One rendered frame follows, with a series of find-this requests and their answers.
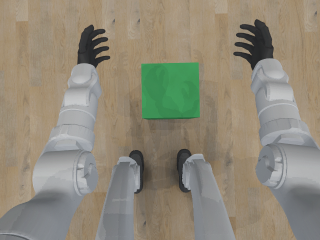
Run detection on left robot upper arm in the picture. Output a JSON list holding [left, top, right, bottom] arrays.
[[0, 149, 99, 240]]

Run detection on robot right thigh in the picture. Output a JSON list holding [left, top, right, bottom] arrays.
[[183, 159, 236, 240]]

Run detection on robot right forearm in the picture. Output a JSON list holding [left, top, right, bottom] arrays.
[[250, 58, 320, 150]]

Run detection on left robot hand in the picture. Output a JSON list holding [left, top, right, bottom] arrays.
[[77, 24, 110, 68]]

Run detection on right robot hand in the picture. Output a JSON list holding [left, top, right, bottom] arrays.
[[233, 19, 274, 71]]

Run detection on robot left forearm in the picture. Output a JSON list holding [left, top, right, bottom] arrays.
[[32, 63, 102, 191]]

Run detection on right robot upper arm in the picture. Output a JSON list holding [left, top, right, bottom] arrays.
[[255, 142, 320, 240]]

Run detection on right robot shin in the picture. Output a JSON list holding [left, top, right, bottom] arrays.
[[182, 154, 212, 188]]

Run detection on carton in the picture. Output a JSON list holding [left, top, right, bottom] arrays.
[[141, 62, 200, 120]]

